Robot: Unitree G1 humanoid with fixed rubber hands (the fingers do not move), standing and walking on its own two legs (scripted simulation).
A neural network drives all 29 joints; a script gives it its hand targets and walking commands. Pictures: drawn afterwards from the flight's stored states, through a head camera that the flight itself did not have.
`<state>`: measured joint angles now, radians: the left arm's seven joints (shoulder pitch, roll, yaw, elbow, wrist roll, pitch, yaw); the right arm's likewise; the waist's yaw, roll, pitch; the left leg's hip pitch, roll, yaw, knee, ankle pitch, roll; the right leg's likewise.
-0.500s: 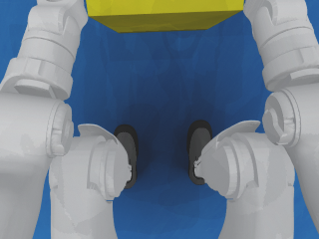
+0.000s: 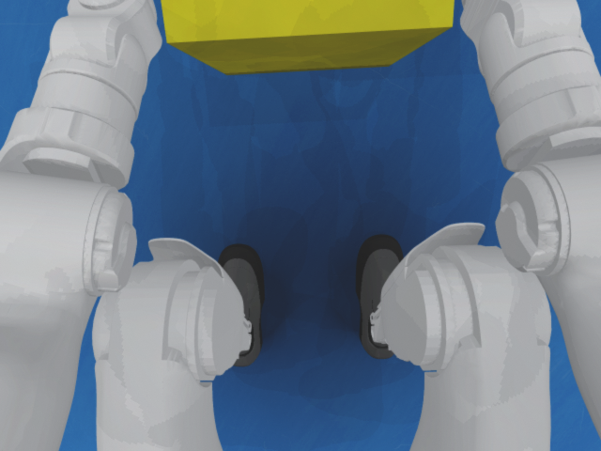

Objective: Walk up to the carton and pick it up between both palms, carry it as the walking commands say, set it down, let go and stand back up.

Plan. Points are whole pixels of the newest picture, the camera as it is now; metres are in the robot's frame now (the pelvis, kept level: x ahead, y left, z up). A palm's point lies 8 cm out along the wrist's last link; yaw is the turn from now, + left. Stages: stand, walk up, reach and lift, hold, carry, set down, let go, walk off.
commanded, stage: reach and lift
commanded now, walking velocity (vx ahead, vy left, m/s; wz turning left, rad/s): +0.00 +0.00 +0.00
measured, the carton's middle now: out of the picture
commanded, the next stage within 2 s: none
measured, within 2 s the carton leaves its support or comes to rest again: leaves its support in 0.30 s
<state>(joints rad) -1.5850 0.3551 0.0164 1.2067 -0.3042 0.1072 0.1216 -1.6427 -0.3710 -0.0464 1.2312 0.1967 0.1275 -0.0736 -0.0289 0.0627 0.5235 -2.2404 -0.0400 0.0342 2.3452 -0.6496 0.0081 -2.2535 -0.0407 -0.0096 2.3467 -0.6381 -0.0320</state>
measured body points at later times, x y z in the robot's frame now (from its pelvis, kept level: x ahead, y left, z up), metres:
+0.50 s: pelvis -0.01 -0.01 +0.02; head +0.36 -0.03 +0.26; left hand +0.57 +0.11 -0.14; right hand +0.57 -0.20 -0.13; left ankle +0.10 +0.11 -0.30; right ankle +0.10 -0.12 -0.30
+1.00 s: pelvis -0.01 -0.01 +0.05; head +0.36 -0.03 +0.29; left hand +0.57 +0.12 -0.10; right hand +0.56 -0.19 -0.10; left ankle +0.10 +0.11 -0.30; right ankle +0.10 -0.12 -0.30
